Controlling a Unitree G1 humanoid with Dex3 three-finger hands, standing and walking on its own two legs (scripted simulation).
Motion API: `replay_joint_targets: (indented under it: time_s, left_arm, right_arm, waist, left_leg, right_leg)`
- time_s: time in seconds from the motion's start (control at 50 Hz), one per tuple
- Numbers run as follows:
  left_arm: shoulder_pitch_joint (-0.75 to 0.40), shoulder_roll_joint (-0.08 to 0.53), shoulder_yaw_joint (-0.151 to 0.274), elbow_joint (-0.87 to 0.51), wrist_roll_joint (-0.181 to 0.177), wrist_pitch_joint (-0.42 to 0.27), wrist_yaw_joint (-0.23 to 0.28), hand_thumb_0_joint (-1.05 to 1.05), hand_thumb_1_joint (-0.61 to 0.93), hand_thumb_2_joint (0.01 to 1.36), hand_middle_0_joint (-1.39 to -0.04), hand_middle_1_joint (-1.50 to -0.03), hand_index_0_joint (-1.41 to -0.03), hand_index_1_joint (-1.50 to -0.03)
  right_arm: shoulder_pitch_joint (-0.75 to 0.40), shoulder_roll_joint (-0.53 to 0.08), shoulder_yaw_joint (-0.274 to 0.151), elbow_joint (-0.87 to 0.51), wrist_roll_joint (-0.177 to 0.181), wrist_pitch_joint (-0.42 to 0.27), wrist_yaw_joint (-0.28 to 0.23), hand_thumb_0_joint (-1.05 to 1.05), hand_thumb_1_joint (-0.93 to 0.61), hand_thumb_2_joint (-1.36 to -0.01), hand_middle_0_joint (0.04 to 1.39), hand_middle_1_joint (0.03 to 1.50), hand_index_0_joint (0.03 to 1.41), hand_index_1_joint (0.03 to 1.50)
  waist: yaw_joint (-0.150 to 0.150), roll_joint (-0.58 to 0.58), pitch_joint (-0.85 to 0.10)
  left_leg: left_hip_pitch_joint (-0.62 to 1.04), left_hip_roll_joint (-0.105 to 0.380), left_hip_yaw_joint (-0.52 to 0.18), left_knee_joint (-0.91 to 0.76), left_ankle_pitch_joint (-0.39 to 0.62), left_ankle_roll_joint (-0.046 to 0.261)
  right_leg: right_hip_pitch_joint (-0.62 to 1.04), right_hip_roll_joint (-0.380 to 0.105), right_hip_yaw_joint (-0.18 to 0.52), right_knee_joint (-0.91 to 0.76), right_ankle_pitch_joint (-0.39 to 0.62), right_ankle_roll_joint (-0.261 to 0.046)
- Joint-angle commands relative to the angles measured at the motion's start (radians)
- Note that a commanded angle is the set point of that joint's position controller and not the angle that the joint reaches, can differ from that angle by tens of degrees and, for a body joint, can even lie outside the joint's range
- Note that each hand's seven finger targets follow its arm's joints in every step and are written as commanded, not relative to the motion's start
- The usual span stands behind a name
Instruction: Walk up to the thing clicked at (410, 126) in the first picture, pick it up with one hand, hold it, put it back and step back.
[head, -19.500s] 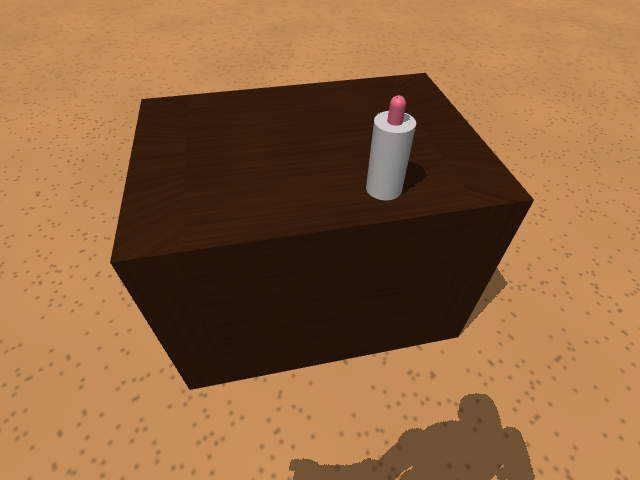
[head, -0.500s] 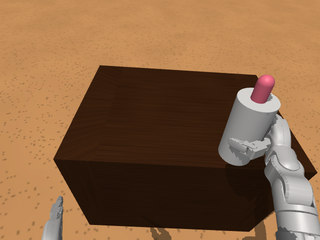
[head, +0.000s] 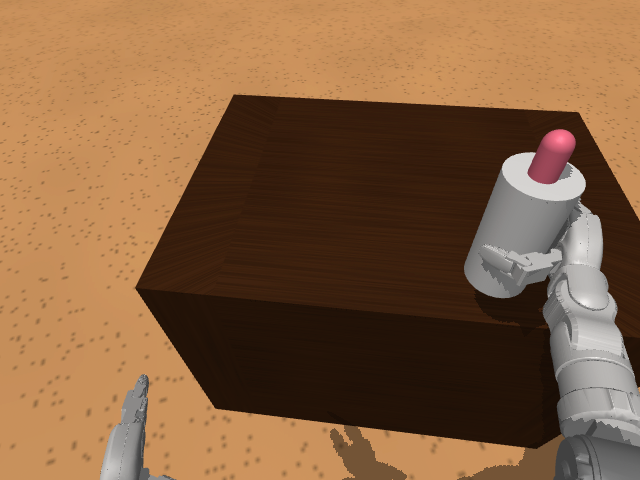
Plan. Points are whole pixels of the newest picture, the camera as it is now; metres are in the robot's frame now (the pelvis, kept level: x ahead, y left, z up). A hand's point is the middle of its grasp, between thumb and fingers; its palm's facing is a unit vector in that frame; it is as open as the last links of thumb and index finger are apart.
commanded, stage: crouch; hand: right
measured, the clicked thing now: (523, 215) +0.43 -0.20 +0.13
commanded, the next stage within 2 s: lower in 0.46 s
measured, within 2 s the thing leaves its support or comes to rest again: neither
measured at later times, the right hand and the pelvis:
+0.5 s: hand (511, 226) +0.47 -0.21 +0.06, palm faces +0.24 +0.97 -0.02, open 11.5 cm; pelvis +0.01 -0.01 -0.01, yaw +1 degrees
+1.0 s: hand (497, 251) +0.47 -0.22 +0.00, palm faces +0.23 +0.97 +0.00, open 11.5 cm; pelvis +0.01 -0.01 -0.03, yaw +1 degrees
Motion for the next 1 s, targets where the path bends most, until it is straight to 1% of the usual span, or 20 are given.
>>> replay_joint_targets:
  time_s: [0.0,0.02,0.08,0.14,0.22,0.26,0.32,0.34,0.44,0.48,0.54,0.58,0.62,0.72,0.78,0.84,0.9,0.94,0.96,0.98]
  left_arm:
    - [-0.071,0.158,0.069,-0.252,-0.001,-0.053,0.002,0.000,-0.545,0.045,-0.055,-0.045,-0.053,-0.046]
    - [-0.022,0.129,0.042,-0.224,-0.002,-0.049,-0.003,0.000,-0.540,0.043,-0.054,-0.048,-0.054,-0.047]
    - [-0.028,0.165,0.076,-0.268,-0.002,-0.040,-0.012,0.000,-0.541,0.045,-0.054,-0.047,-0.054,-0.047]
    - [0.034,0.148,0.079,-0.207,0.004,-0.026,-0.027,0.000,-0.535,0.042,-0.052,-0.047,-0.053,-0.045]
    - [-0.015,0.126,0.039,-0.291,0.010,-0.026,-0.040,0.000,-0.538,0.046,-0.051,-0.046,-0.051,-0.045]
    - [-0.049,0.157,0.055,-0.373,0.009,-0.025,-0.041,0.000,-0.545,0.054,-0.051,-0.048,-0.050,-0.049]
    - [0.012,0.160,0.066,-0.310,0.012,-0.006,-0.042,0.000,-0.548,0.056,-0.050,-0.047,-0.048,-0.049]
    - [-0.008,0.203,0.110,-0.326,0.013,-0.006,-0.035,0.000,-0.549,0.057,-0.051,-0.045,-0.047,-0.048]
    - [0.004,0.138,0.047,-0.334,0.013,0.000,-0.048,0.000,-0.547,0.053,-0.050,-0.043,-0.046,-0.046]
    - [0.030,0.138,0.048,-0.322,0.015,0.008,-0.051,0.000,-0.544,0.049,-0.050,-0.043,-0.047,-0.045]
    - [0.074,0.173,0.091,-0.310,0.014,0.018,-0.056,0.000,-0.536,0.043,-0.050,-0.044,-0.049,-0.044]
    - [0.075,0.172,0.095,-0.293,0.015,0.020,-0.060,0.000,-0.551,0.053,-0.049,-0.040,-0.043,-0.047]
    - [0.071,0.141,0.069,-0.293,0.015,0.020,-0.070,0.000,-0.552,0.054,-0.051,-0.042,-0.044,-0.048]
    - [0.013,0.196,0.097,-0.455,0.021,0.010,-0.067,0.000,-0.558,0.058,-0.050,-0.041,-0.042,-0.048]
    - [0.077,0.207,0.122,-0.428,0.020,0.024,-0.066,0.000,-0.561,0.066,-0.049,-0.043,-0.041,-0.052]
    - [0.050,0.166,0.077,-0.469,0.028,0.026,-0.075,0.000,-0.565,0.071,-0.049,-0.042,-0.039,-0.053]
    - [0.089,0.101,0.022,-0.338,0.035,0.040,-0.090,0.000,-0.568,0.072,-0.050,-0.041,-0.037,-0.054]
    - [-0.017,0.156,0.066,-0.470,0.042,0.030,-0.083,0.000,-0.558,0.061,-0.049,-0.039,-0.040,-0.048]
    - [0.051,0.182,0.099,-0.457,0.046,0.038,-0.083,0.000,-0.552,0.057,-0.050,-0.040,-0.042,-0.047]
    - [0.121,0.174,0.095,-0.412,0.052,0.047,-0.088,0.000,-0.555,0.061,-0.048,-0.041,-0.040,-0.049]
  right_arm:
    - [-0.626,-0.275,-0.065,-0.264,0.022,-0.177,0.019,0.000,-0.035,-1.234,1.170,1.346,1.226,1.347]
    - [-0.617,-0.271,-0.064,-0.229,0.023,-0.183,0.024,0.000,-0.043,-1.248,1.181,1.361,1.238,1.361]
    - [-0.710,-0.350,-0.107,-0.249,0.019,-0.221,0.022,0.000,-0.052,-1.233,1.172,1.344,1.226,1.344]
    - [-0.701,-0.340,-0.107,-0.159,0.011,-0.242,0.018,0.000,-0.033,-1.220,1.165,1.335,1.218,1.335]
    - [-0.777,-0.355,-0.103,-0.236,-0.002,-0.291,0.011,0.000,-0.078,-1.235,1.192,1.351,1.241,1.352]
    - [-0.752,-0.363,-0.110,-0.221,-0.004,-0.299,0.009,0.000,-0.082,-1.241,1.196,1.357,1.245,1.357]
    - [-0.743,-0.356,-0.108,-0.152,-0.002,-0.306,0.013,0.000,-0.109,-1.252,1.211,1.368,1.258,1.368]
    - [-0.770,-0.376,-0.125,-0.169,-0.005,-0.311,0.013,0.000,-0.096,-1.260,1.215,1.377,1.264,1.377]
    - [-0.721,-0.318,-0.096,-0.055,-0.011,-0.322,0.022,0.000,-0.082,-1.258,1.209,1.375,1.260,1.375]
    - [-0.752,-0.391,-0.133,-0.085,-0.016,-0.334,0.021,0.000,-0.101,-1.256,1.217,1.375,1.265,1.375]
    - [-0.718,-0.364,-0.125,-0.009,-0.014,-0.326,0.032,0.000,-0.076,-1.247,1.200,1.364,1.249,1.364]
    - [-0.741,-0.397,-0.146,-0.031,-0.019,-0.336,0.034,0.000,-0.106,-1.245,1.192,1.357,1.242,1.357]
    - [-0.713,-0.348,-0.116,0.024,-0.020,-0.342,0.045,0.000,-0.096,-1.236,1.180,1.346,1.231,1.346]
    - [-0.749,-0.386,-0.144,-0.035,-0.023,-0.382,0.058,0.000,-0.079,-1.219,1.163,1.327,1.213,1.327]
    - [-0.723,-0.387,-0.154,-0.005,-0.017,-0.394,0.062,0.000,-0.105,-1.221,1.173,1.328,1.221,1.329]
    - [-0.820,-0.423,-0.159,-0.108,-0.025,-0.423,0.051,0.000,-0.104,-1.246,1.197,1.358,1.246,1.358]
    - [-0.692,-0.333,-0.134,0.104,-0.028,-0.426,0.047,0.000,-0.089,-1.237,1.184,1.347,1.233,1.347]
    - [-0.835,-0.483,-0.206,-0.074,-0.050,-0.468,0.030,0.000,-0.053,-1.227,1.172,1.341,1.224,1.342]
    - [-0.849,-0.527,-0.226,-0.107,-0.058,-0.471,0.024,0.000,-0.076,-1.235,1.178,1.346,1.229,1.347]
    - [-0.773,-0.479,-0.195,-0.037,-0.064,-0.460,0.024,0.000,-0.086,-1.249,1.193,1.362,1.243,1.362]
  waist:
    - [0.024,-0.028,-0.444]
    - [0.024,-0.030,-0.413]
    - [0.016,-0.081,-0.451]
    - [0.017,-0.137,-0.409]
    - [0.006,-0.177,-0.544]
    - [0.002,-0.141,-0.619]
    - [0.014,-0.151,-0.565]
    - [0.023,-0.133,-0.608]
    - [0.040,-0.092,-0.508]
    - [0.023,-0.135,-0.523]
    - [0.052,-0.101,-0.471]
    - [0.046,-0.138,-0.479]
    - [0.050,-0.132,-0.425]
    - [0.057,-0.089,-0.626]
    - [0.065,-0.126,-0.607]
    - [0.050,-0.191,-0.667]
    - [0.047,-0.158,-0.453]
    - [0.035,-0.220,-0.656]
    - [0.039,-0.250,-0.721]
    - [0.048,-0.290,-0.682]
  left_leg:
    - [0.110,-0.006,0.030,-0.085,0.205,-0.002]
    - [0.089,-0.011,0.037,-0.081,0.196,-0.001]
    - [0.083,-0.008,0.033,-0.068,0.189,0.006]
    - [0.025,-0.012,0.035,-0.052,0.156,0.013]
    - [0.051,-0.020,0.036,-0.021,0.222,0.017]
    - [0.099,-0.021,0.036,-0.016,0.267,0.014]
    - [0.080,-0.019,0.030,-0.017,0.269,0.014]
    - [0.079,-0.019,0.026,-0.016,0.269,0.013]
    - [0.027,-0.027,0.037,-0.019,0.228,0.009]
    - [0.039,-0.021,0.033,-0.008,0.258,0.011]
    - [0.002,-0.022,0.030,-0.006,0.246,0.009]
    - [-0.025,-0.021,0.028,0.004,0.239,0.010]
    - [-0.067,-0.023,0.031,0.020,0.202,0.013]
    - [0.011,-0.021,0.021,0.058,0.279,0.006]
    - [-0.031,-0.023,0.027,0.077,0.284,0.010]
    - [-0.047,-0.024,0.023,0.096,0.285,0.013]
    - [-0.164,-0.030,0.033,0.110,0.187,0.018]
    - [-0.113,-0.023,0.022,0.136,0.214,0.019]
    - [-0.103,-0.028,0.024,0.144,0.243,0.020]
    - [-0.132,-0.031,0.027,0.148,0.242,0.021]
  right_leg:
    - [0.183,0.023,-0.015,-0.072,0.151,-0.042]
    - [0.175,0.020,-0.013,-0.074,0.146,-0.042]
    - [0.171,0.023,-0.016,-0.069,0.143,-0.037]
    - [0.136,0.022,-0.015,-0.058,0.123,-0.030]
    - [0.196,0.016,-0.008,-0.018,0.254,-0.021]
    - [0.216,0.017,-0.008,0.000,0.309,-0.022]
    - [0.170,0.023,-0.013,0.006,0.285,-0.026]
    - [0.176,0.021,-0.011,0.010,0.265,-0.029]
    - [0.125,0.018,-0.010,0.002,0.213,-0.032]
    - [0.132,0.021,-0.018,0.013,0.252,-0.030]
    - [0.094,0.021,-0.020,0.020,0.211,-0.036]
    - [0.099,0.020,-0.021,0.027,0.210,-0.033]
    - [0.054,0.018,-0.016,0.036,0.182,-0.034]
    - [0.078,0.022,-0.016,0.096,0.237,-0.038]
    - [0.073,0.022,-0.008,0.113,0.272,-0.032]
    - [0.100,0.020,-0.010,0.134,0.308,-0.026]
    - [-0.052,0.019,-0.003,0.133,0.207,-0.025]
    - [0.015,0.015,-0.004,0.158,0.225,-0.023]
    - [0.072,0.015,-0.008,0.167,0.275,-0.020]
    - [0.083,0.013,-0.009,0.174,0.309,-0.016]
